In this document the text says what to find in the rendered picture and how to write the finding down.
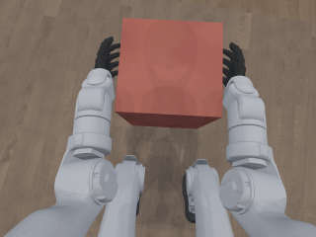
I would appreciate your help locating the robot right forearm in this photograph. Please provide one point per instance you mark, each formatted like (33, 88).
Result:
(247, 127)

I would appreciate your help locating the right robot upper arm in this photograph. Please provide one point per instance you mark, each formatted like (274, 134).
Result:
(257, 200)

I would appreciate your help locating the robot right hand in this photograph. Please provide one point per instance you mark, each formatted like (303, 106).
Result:
(236, 64)

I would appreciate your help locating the left robot thigh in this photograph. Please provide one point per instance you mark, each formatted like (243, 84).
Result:
(120, 214)

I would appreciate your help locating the robot left forearm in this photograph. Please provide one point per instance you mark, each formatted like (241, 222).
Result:
(90, 137)

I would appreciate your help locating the robot left shin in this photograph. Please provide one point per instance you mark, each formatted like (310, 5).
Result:
(127, 158)

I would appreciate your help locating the robot left hand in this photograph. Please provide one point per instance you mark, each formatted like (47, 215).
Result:
(104, 57)

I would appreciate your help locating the carton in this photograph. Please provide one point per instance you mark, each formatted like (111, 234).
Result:
(170, 73)

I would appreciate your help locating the left robot upper arm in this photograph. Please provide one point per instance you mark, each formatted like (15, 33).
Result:
(82, 188)

